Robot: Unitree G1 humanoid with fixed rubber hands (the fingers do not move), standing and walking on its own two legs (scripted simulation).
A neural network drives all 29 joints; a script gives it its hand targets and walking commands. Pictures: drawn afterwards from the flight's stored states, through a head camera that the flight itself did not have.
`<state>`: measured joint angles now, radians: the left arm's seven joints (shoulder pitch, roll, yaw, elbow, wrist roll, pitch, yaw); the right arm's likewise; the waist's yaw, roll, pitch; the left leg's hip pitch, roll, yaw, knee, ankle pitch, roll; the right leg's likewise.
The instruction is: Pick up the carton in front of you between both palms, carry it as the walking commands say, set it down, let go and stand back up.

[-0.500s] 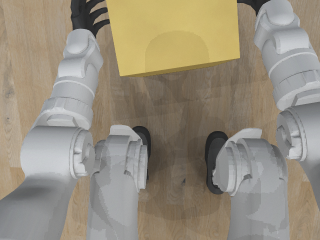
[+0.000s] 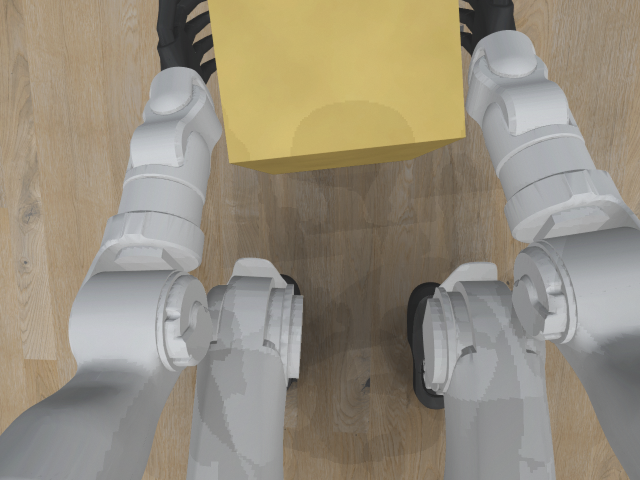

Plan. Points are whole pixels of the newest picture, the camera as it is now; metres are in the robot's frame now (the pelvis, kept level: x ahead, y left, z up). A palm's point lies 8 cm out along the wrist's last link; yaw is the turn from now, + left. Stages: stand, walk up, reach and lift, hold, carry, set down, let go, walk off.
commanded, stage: reach and lift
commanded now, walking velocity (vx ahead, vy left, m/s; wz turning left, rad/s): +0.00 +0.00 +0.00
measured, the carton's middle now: (334, 74) +0.53 +0.03 -0.22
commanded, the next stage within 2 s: none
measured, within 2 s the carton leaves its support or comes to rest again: neither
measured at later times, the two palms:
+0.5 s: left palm (48, 40) +0.48 +0.16 +0.06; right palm out of the picture +0.49 -0.14 +0.06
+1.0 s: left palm out of the picture +0.44 +0.16 +0.21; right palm out of the picture +0.45 -0.14 +0.21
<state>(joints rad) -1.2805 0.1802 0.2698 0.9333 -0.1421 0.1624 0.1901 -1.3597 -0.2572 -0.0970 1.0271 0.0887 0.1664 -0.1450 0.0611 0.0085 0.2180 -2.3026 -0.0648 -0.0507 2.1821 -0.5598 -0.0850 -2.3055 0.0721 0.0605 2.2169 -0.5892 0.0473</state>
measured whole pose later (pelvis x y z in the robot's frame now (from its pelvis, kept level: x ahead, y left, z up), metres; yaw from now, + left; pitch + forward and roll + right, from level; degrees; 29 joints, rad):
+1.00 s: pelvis +0.04 +0.00 +0.25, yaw -1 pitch +33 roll +0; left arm -0.66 -0.08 0.42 0.63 0.17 0.33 0.07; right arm -0.69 0.06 -0.36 0.67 -0.18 0.33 -0.06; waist 0.03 -0.01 -0.25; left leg -1.47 -0.09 -0.12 1.37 -0.48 -0.06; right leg -1.46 0.10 0.11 1.38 -0.50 0.04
